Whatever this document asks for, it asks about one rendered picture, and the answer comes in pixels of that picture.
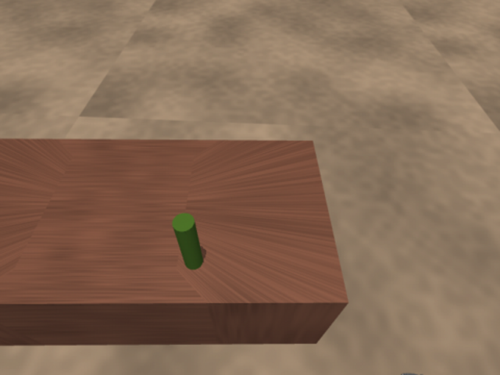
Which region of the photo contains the can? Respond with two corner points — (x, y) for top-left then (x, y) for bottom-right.
(172, 213), (203, 270)

